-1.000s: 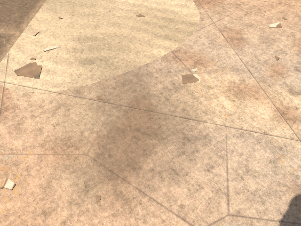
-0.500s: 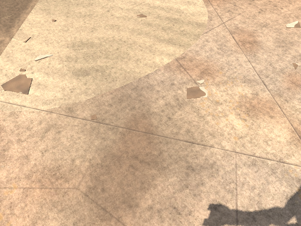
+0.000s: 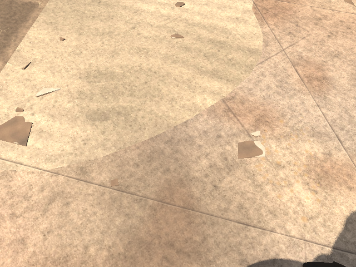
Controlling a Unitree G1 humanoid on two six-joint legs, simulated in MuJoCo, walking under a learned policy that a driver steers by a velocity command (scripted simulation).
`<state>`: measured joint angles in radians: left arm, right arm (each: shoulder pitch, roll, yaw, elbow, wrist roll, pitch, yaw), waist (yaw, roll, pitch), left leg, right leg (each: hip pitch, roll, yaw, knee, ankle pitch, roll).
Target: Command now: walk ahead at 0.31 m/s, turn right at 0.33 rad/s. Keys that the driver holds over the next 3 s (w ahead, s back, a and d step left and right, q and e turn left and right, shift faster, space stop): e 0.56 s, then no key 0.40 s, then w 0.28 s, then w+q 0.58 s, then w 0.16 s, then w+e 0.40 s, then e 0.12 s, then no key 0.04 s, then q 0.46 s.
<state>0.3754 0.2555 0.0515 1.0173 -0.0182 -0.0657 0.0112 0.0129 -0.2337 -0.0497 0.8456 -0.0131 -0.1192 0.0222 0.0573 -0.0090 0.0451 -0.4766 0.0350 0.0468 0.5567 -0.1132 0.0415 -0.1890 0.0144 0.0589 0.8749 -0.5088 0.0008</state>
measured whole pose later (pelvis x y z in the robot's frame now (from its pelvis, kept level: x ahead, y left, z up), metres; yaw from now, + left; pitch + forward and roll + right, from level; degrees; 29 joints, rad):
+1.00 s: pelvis +0.15 +0.00 +0.01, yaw -24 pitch +0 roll +0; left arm 0.14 0.25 0.05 0.78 0.02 0.02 0.02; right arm 0.18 -0.24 -0.05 0.92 -0.02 -0.02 0.00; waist 0.00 -0.03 0.02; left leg -0.24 0.02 0.01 0.52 -0.28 -0.01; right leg -0.31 0.03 0.06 0.53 -0.25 -0.01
